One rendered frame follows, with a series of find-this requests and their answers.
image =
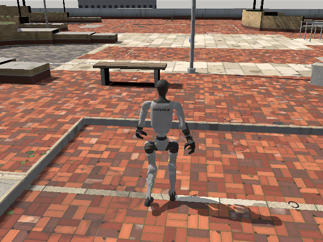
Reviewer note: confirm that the left robot forearm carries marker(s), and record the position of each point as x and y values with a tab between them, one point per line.
138	129

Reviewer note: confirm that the right robot forearm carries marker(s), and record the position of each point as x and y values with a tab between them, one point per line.
187	134

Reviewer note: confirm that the robot left hand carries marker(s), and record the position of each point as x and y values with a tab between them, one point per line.
144	133

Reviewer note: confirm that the robot left thigh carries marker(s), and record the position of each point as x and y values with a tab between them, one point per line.
150	153

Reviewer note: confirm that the left robot upper arm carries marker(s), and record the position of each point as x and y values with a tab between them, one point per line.
143	113

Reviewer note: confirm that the robot right hand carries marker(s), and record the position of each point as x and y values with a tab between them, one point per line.
192	147

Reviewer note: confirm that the robot torso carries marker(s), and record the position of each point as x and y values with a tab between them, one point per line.
161	115

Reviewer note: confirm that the right robot upper arm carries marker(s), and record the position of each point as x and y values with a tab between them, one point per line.
180	114

